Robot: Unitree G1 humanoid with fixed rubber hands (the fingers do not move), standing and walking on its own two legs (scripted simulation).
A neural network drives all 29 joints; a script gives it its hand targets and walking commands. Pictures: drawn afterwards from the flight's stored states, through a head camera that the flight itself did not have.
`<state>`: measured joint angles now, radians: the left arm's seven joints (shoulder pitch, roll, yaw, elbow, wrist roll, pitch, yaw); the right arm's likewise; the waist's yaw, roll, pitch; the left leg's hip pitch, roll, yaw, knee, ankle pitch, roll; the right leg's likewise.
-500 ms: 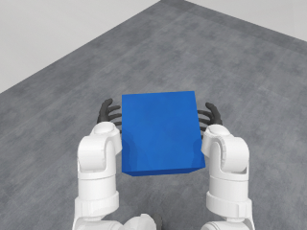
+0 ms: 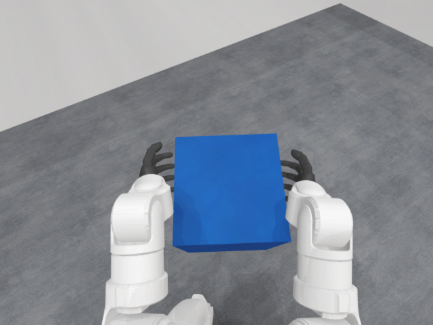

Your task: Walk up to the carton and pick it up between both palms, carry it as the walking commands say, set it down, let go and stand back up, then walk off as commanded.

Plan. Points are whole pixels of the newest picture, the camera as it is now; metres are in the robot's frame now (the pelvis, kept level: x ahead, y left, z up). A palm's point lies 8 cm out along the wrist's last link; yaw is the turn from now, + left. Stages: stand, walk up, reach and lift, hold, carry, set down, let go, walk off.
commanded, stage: carry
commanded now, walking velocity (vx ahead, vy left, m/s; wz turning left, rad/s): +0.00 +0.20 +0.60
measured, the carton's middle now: (226, 200) +0.34 +0.00 +0.01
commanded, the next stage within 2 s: none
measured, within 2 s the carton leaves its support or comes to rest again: neither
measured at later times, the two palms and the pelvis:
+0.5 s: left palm (6, 246) +0.22 +0.32 +0.10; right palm (179, 212) +0.28 +0.07 +0.09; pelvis -0.06 +0.12 +0.00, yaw +16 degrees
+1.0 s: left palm out of the picture +0.07 +0.44 +0.10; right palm (65, 275) +0.18 +0.22 +0.09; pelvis -0.16 +0.18 +0.00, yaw +26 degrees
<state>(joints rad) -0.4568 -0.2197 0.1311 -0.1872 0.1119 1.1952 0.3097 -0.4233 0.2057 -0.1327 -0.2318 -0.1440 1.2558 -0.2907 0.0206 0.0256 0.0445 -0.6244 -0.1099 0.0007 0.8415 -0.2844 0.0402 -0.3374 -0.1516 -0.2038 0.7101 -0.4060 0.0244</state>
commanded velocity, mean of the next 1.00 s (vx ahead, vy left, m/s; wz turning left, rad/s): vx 0.00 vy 0.08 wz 0.42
